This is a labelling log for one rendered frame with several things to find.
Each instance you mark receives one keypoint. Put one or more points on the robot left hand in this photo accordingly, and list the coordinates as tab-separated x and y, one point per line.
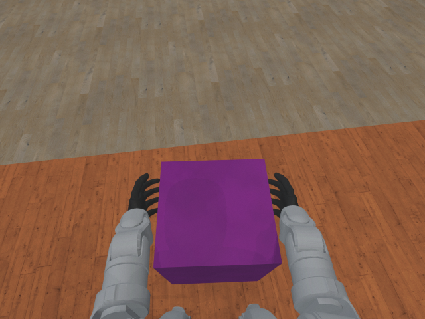
139	195

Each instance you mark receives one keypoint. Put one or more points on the robot right hand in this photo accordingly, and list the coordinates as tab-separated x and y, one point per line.
285	193

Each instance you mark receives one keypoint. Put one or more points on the carton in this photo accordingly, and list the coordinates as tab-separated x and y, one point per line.
215	222

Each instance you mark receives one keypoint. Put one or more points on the left robot shin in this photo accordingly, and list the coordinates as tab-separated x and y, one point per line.
178	309

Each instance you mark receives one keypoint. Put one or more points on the right robot shin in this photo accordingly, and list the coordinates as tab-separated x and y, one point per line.
251	306

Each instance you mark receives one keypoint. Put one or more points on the robot shin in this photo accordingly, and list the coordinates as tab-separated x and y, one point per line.
178	309
251	306

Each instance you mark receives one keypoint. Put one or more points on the robot left forearm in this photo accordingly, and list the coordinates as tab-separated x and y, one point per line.
124	291

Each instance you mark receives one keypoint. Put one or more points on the robot right forearm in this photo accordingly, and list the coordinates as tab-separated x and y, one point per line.
315	285

